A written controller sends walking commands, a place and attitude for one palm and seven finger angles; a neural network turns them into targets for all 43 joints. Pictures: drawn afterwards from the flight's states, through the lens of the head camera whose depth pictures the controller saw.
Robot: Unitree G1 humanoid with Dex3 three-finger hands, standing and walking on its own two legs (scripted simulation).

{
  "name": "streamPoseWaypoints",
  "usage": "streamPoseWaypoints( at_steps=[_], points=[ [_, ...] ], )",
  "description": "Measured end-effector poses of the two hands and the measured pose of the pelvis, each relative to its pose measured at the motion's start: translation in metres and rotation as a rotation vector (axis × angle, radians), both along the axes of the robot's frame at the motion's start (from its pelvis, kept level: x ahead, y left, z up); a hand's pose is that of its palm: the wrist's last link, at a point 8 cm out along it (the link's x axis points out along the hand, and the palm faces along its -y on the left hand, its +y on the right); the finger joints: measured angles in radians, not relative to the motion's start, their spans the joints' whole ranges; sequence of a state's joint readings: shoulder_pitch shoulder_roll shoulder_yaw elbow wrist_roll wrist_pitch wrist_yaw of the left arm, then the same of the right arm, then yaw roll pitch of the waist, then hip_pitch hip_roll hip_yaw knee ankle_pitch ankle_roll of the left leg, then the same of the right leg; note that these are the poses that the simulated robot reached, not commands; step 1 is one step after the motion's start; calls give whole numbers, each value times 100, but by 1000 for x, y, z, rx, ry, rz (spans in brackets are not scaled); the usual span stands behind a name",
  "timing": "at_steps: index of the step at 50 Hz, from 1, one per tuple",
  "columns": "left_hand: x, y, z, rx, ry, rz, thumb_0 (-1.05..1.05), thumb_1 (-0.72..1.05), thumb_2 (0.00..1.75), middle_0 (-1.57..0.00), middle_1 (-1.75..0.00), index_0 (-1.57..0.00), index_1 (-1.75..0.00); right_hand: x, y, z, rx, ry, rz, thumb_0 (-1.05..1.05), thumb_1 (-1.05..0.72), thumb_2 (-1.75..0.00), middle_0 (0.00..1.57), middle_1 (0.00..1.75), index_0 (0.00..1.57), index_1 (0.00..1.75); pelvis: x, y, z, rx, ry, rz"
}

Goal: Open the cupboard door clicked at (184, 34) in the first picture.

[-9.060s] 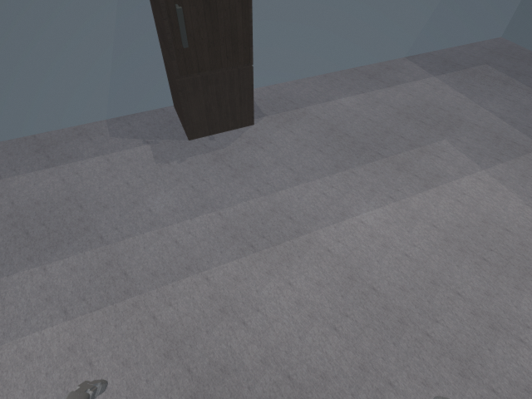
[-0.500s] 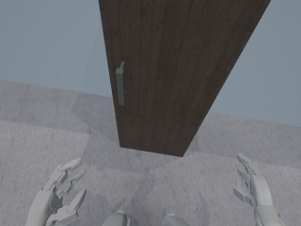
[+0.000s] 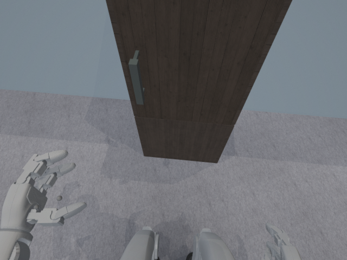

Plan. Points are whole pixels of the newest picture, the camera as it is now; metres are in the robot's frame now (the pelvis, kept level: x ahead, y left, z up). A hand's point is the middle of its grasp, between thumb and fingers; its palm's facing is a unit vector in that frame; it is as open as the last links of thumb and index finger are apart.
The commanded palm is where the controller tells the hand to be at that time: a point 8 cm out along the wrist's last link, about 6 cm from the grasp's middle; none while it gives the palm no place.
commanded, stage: raise the hand with hooked fingers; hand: left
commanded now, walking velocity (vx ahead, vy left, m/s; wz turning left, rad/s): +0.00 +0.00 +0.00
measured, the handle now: (138, 79) +0.61 +0.14 +0.00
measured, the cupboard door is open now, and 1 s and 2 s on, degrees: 0 0 0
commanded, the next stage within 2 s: move the hooked fingers beside the handle in 1.18 s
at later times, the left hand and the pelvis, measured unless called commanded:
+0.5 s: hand (41, 188) +0.26 +0.29 +0.02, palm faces -0.06 -1.00 -0.06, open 13.8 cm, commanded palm +0.25 +0.35 +0.03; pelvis +0.00 +0.04 +0.00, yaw +0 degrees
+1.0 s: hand (44, 171) +0.29 +0.30 +0.02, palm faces -0.04 -1.00 -0.05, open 13.9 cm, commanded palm +0.27 +0.34 +0.03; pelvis +0.01 +0.03 -0.01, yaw -1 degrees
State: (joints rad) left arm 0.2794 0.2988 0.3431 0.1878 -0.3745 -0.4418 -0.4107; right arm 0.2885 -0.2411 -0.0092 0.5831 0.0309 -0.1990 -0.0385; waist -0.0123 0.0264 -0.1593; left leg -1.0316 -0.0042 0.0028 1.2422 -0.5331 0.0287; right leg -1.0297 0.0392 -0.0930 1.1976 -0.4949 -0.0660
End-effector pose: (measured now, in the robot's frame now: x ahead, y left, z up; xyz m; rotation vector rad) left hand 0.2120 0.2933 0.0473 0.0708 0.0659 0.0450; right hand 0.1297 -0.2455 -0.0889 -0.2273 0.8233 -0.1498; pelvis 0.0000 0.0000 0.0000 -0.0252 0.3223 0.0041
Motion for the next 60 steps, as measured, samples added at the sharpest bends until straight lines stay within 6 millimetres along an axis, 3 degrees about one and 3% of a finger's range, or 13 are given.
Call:
streamPoseWaypoints(
  at_steps=[8,16,21,27,35,48,60],
  points=[
    [7,4,-30,-28,35,-149,0,-16,44,-27,-98,-28,-98,11,-8,14,-110,-63,20,1,-90,-90,20,30,20,30,-6,15,-9,-20,1,6],
    [19,36,-6,-9,-55,-66,0,-34,36,-29,-110,-30,-110,44,25,34,-86,-152,92,1,-90,-90,20,30,20,30,-2,28,-3,-36,-4,15],
    [23,53,-15,-6,29,-67,-1,-43,33,-29,-116,-30,-116,58,46,33,-53,-160,141,1,-90,-90,20,30,20,30,0,34,-2,-45,5,23],
    [34,59,-16,-5,26,-98,-1,-48,31,-30,-119,-30,-119,60,54,26,-50,-127,157,1,-90,-90,21,30,21,30,3,38,-3,-48,16,21],
    [57,79,-11,-1,-4,-83,-1,-49,30,-30,-120,-30,-120,47,41,14,-69,-47,127,1,-90,-90,21,30,21,30,7,36,-6,-50,40,19],
    [63,62,-18,-24,4,-99,-1,-50,30,-30,-120,-30,-120,35,16,17,-97,-17,81,1,-90,-90,21,30,20,30,10,27,-6,-42,54,5],
    [57,51,-12,-5,12,-114,-1,-50,30,-30,-120,-30,-120,44,19,15,-62,-53,93,1,-90,-90,21,30,20,30,8,20,-6,-39,42,8]
  ],
)
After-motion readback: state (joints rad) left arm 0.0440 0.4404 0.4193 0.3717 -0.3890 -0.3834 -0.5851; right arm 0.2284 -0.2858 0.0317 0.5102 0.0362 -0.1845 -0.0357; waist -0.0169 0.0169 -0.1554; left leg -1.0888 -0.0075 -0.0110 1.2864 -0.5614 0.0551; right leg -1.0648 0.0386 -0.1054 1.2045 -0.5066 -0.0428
